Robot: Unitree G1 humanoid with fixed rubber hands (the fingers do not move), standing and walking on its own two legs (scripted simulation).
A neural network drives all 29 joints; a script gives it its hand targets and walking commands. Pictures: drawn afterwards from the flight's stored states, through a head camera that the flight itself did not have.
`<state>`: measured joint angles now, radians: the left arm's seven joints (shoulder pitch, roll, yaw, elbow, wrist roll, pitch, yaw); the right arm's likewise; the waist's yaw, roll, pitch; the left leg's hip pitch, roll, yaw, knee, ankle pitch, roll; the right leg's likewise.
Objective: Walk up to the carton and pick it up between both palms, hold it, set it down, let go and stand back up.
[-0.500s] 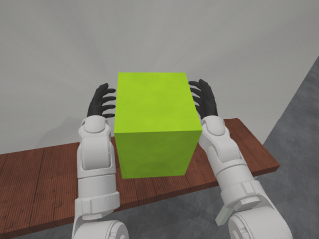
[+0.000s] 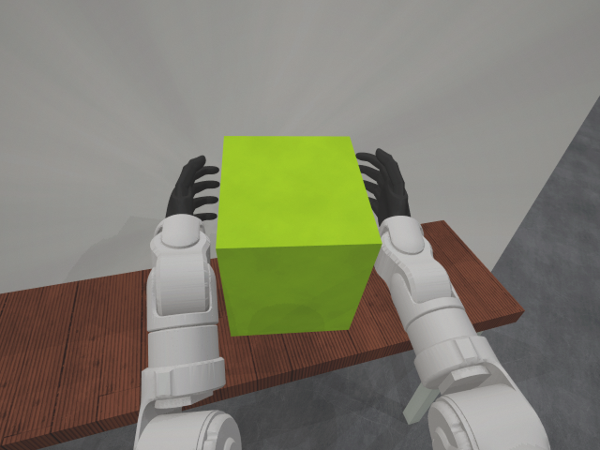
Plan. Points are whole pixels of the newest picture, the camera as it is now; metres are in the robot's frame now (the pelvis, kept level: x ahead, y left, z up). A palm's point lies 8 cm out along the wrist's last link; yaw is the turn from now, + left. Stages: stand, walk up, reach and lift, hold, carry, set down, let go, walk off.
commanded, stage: hold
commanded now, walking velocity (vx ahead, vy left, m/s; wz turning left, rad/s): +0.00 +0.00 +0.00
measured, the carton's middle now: (289, 237) +0.37 +0.01 +0.13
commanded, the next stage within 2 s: set down in 0.52 s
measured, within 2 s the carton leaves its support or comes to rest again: neither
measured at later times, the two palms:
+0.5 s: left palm (176, 224) +0.35 +0.14 +0.18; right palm (386, 213) +0.36 -0.12 +0.19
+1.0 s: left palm (177, 227) +0.35 +0.14 +0.17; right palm (381, 211) +0.37 -0.11 +0.18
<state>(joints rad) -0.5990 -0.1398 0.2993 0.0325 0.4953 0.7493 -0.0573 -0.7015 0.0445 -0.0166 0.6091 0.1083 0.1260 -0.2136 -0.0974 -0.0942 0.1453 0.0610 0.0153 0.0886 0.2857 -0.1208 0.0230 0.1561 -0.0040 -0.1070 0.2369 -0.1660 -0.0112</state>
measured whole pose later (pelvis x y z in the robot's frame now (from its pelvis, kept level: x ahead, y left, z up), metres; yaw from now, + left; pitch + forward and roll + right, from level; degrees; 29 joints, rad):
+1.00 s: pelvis +0.00 +0.00 +0.00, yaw -1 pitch -13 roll +0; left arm -0.54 -0.19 0.34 0.09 0.50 0.49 -0.07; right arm -0.65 0.07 -0.07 0.64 -0.02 -0.11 -0.18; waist -0.02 -0.07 0.16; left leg 0.09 0.01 0.11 0.24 -0.10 0.02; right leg 0.16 -0.01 -0.10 0.24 -0.17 -0.01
